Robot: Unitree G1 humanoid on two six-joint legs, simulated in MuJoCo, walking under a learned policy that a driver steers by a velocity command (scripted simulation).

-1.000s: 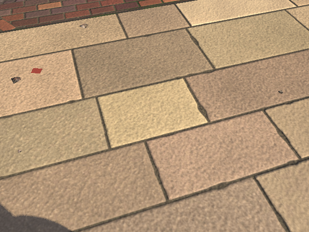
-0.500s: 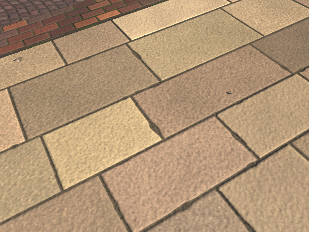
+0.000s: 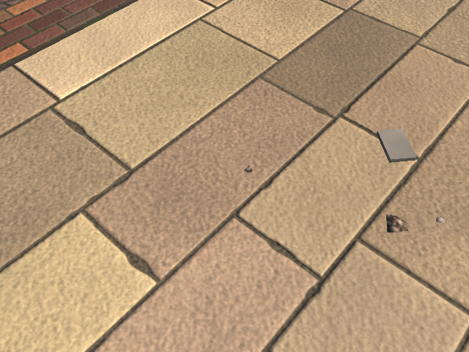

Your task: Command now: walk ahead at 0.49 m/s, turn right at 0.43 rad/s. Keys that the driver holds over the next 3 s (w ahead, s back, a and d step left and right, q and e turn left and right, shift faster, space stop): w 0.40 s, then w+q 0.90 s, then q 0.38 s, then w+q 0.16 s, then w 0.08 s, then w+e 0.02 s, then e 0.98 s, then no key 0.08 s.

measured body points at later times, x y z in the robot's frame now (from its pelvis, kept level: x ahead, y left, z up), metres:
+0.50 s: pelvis +0.27 -0.08 +0.00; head +0.29 -0.10 +0.45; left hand +0.41 +0.17 -0.10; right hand +0.32 -0.36 -0.14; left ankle +0.20 +0.08 -0.64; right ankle +0.31 -0.17 -0.74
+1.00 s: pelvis +0.53 -0.03 -0.02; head +0.58 -0.02 +0.43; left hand +0.52 +0.25 -0.15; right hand +0.77 -0.24 -0.12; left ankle +0.61 +0.06 -0.74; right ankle +0.36 -0.18 -0.64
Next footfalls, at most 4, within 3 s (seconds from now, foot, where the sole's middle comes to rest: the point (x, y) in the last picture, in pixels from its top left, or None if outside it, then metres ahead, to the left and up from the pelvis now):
0.36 right None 0.35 -0.17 -0.77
0.94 left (222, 291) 0.65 0.07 -0.77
1.40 right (253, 203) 0.97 -0.03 -0.77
1.86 left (190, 243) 0.81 0.17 -0.77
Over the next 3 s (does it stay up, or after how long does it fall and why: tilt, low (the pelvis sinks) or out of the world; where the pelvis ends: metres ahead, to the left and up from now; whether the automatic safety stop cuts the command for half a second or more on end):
stays up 0.97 0.23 0.00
